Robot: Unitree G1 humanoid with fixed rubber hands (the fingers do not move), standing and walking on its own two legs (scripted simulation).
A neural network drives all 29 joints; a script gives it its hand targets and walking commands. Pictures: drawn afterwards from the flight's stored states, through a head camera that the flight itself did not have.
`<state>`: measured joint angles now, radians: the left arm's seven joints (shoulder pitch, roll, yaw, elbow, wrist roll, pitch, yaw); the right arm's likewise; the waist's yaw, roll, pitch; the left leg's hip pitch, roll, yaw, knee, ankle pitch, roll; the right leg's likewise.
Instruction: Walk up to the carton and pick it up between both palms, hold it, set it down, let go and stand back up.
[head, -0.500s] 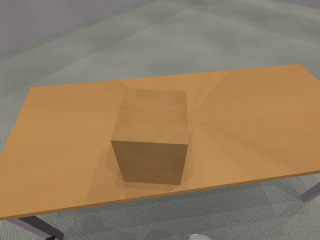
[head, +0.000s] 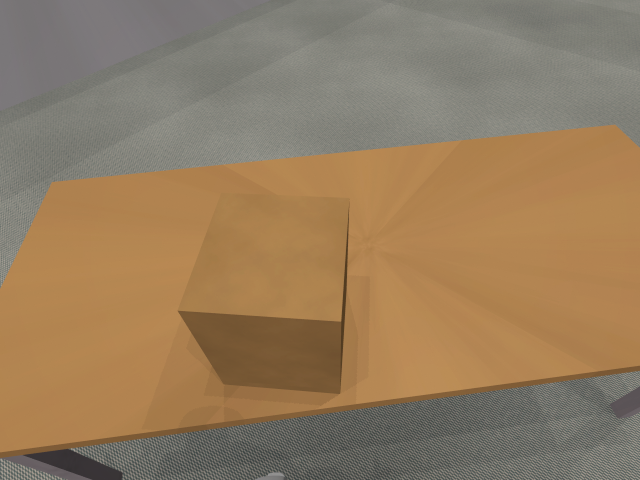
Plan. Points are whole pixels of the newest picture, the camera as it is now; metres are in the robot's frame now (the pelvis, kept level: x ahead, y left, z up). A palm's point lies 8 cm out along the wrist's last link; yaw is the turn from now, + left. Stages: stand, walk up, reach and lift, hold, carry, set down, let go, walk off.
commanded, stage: walk up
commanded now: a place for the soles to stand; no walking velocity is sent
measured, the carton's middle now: (282, 296) +0.41 +0.11 -0.07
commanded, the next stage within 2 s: none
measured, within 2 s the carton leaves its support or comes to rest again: neither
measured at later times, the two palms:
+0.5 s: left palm out of the picture +0.08 +0.32 -0.11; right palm out of the picture +0.09 -0.31 -0.10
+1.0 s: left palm out of the picture +0.13 +0.31 -0.11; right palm out of the picture +0.11 -0.31 -0.10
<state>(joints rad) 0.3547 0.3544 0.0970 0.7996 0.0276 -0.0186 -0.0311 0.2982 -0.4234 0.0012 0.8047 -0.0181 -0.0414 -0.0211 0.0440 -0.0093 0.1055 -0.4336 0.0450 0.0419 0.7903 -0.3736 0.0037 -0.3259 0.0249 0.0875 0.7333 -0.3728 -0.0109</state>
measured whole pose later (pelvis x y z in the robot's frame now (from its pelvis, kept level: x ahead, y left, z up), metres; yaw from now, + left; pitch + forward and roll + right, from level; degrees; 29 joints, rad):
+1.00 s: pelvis +0.02 +0.00 -0.01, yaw +0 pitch -2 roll +1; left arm 0.11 0.39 0.06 0.91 0.03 0.00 -0.02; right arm 0.25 -0.42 0.00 0.81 -0.02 -0.05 -0.01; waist 0.02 -0.02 0.10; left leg -0.40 0.04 0.04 0.73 -0.30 0.00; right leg -0.33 0.02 0.09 0.78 -0.43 0.00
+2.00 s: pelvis -0.08 +0.08 +0.02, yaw +5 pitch -2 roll +1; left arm 0.40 0.42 0.06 0.95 0.03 0.02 0.03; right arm 0.21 -0.41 0.00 0.81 -0.02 0.04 0.02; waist 0.02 0.00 0.02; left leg -0.42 -0.09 0.04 0.71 -0.30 0.01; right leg -0.26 0.00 0.09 0.57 -0.31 -0.04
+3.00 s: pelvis -0.02 +0.05 +0.01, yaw +4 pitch -1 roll +1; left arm 0.21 0.36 0.06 0.90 0.03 -0.02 -0.01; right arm 0.27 -0.40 0.00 0.81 -0.02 -0.03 0.02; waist 0.00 0.00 0.03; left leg -0.26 0.00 0.04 0.60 -0.32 0.01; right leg -0.28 0.01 0.07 0.63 -0.34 0.00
